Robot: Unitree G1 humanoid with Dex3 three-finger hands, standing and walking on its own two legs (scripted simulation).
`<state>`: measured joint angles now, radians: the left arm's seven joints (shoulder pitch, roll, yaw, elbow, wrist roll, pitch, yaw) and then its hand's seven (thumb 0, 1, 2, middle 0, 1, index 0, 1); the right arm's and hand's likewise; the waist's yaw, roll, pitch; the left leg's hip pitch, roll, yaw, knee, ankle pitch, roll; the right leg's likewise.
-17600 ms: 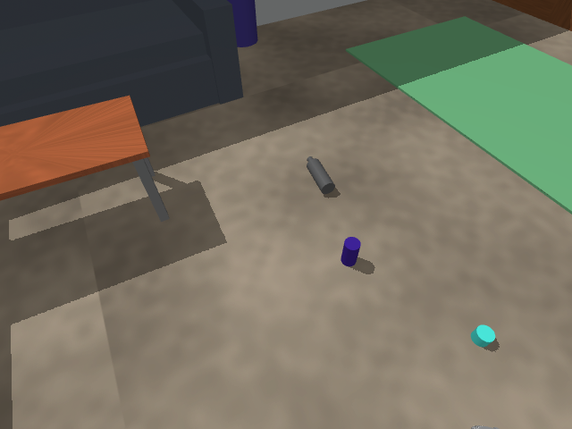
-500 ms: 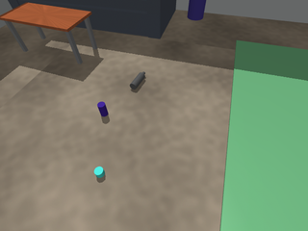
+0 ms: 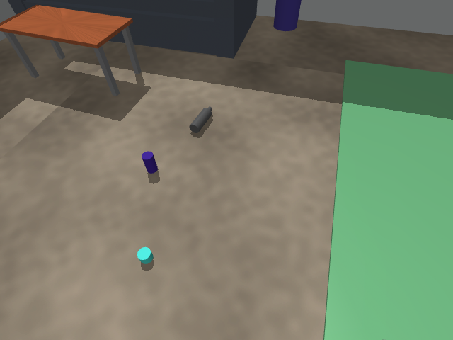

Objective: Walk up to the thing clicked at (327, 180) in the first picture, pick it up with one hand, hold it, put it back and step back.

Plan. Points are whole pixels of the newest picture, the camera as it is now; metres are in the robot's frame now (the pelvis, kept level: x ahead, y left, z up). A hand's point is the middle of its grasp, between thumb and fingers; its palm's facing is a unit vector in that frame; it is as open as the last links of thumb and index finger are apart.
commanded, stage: stand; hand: left
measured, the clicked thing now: (202, 118) +1.52 +0.20 -0.75
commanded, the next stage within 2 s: walk up in 0.58 s
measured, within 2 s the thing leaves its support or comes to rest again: neither
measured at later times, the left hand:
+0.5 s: hand out of the picture +0.07 +0.26 -0.15, palm faces -0.02 -0.94 -0.35, open 7.4 cm
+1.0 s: hand out of the picture +0.12 +0.36 -0.17, palm faces -0.01 -0.94 -0.35, open 7.4 cm
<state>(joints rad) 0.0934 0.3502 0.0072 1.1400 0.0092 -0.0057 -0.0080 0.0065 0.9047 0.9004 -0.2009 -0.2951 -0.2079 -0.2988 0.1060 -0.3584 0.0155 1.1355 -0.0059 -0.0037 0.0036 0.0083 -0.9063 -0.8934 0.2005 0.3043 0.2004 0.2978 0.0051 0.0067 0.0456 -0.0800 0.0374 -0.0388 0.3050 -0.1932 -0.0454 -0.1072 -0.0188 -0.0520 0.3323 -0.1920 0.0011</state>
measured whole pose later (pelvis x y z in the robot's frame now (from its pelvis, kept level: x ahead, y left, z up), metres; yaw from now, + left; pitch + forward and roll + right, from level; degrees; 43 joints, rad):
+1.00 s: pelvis +0.09 +0.06 -0.02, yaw +0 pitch -4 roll +1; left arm 0.28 0.46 0.08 1.03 0.02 0.01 -0.06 0.01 0.91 0.90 -0.20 -0.29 -0.20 -0.30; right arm 0.26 -0.40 -0.10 0.98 -0.03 -0.06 0.06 0.01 -0.91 -0.89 0.20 0.30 0.20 0.30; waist 0.00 -0.08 0.03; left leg -0.23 0.04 0.09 0.56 -0.28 0.02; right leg -0.36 -0.01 0.07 1.05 -0.43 -0.04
